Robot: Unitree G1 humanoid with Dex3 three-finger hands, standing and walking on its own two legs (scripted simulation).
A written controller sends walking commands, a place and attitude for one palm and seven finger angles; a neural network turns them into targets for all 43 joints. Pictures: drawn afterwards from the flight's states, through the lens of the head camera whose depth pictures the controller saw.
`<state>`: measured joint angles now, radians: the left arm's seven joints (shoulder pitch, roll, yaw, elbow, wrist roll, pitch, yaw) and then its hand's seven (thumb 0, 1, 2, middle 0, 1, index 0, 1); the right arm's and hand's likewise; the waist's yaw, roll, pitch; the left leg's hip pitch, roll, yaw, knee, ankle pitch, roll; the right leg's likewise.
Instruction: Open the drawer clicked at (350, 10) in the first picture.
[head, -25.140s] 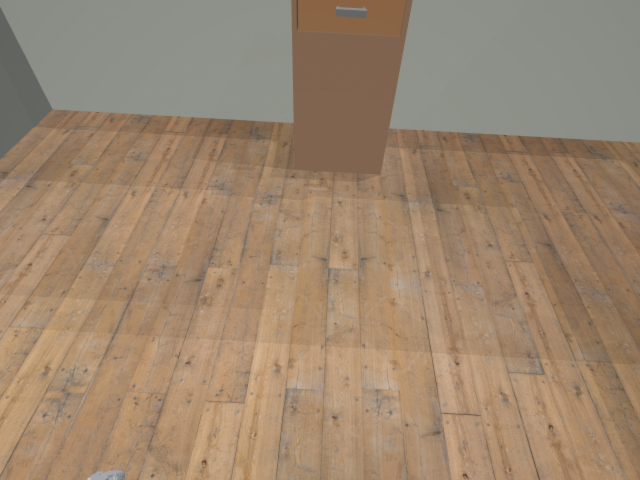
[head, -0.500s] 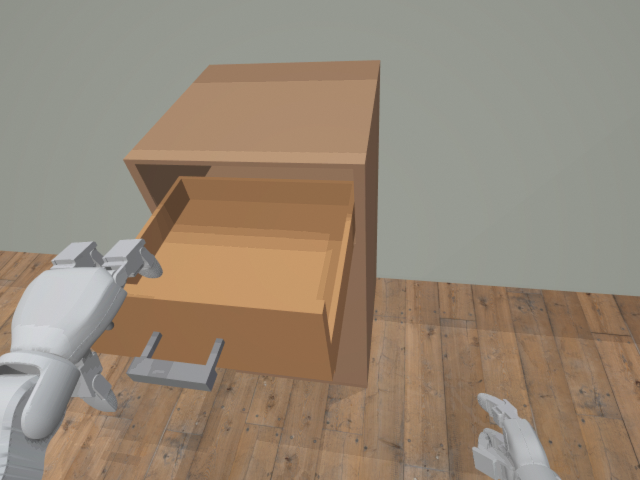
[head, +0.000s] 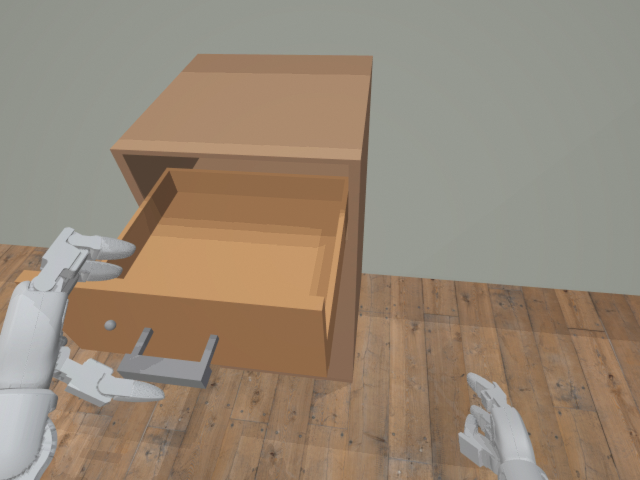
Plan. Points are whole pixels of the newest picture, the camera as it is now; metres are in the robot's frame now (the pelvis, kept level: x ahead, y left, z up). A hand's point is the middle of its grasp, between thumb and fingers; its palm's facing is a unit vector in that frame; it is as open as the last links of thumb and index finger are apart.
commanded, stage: draw the hand back to the body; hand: left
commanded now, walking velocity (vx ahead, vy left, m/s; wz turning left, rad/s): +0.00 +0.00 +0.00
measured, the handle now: (172, 354) +0.25 +0.25 +0.00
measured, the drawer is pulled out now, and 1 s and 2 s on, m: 0.30 0.30 0.30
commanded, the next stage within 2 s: step back with the hand held close in 0.86 s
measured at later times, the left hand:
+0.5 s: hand (100, 306) +0.21 +0.24 +0.18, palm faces +0.41 -0.82 -0.41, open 10.0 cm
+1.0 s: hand (89, 317) +0.20 +0.24 +0.18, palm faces +0.44 -0.81 -0.39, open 7.5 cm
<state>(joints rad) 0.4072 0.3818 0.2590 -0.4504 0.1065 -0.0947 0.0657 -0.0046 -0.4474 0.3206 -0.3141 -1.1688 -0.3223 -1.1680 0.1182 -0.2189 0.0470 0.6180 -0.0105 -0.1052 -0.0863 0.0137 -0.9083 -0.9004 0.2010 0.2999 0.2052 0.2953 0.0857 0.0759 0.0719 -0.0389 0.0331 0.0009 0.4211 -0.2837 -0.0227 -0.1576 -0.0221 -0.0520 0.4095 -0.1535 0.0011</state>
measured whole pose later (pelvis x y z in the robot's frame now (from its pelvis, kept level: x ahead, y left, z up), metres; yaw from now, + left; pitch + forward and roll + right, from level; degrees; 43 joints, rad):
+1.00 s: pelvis +0.01 +0.00 +0.00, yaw +0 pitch -5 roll -1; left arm 0.46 0.32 0.32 -0.50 -0.03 -0.13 0.09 0.01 0.88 0.89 -0.21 -0.31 -0.22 -0.31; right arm 0.19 -0.21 0.04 0.64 -0.02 -0.17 -0.07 0.01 -0.91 -0.90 0.20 0.30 0.21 0.30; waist 0.08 0.06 0.03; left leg -0.02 0.04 0.00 0.42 -0.30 -0.03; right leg -0.13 -0.01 -0.06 0.39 -0.17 0.00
